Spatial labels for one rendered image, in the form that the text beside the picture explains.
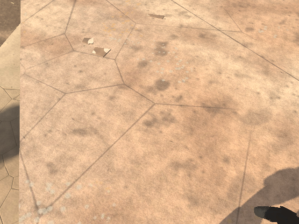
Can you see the robot right hand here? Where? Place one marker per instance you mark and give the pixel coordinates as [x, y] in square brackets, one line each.
[280, 215]

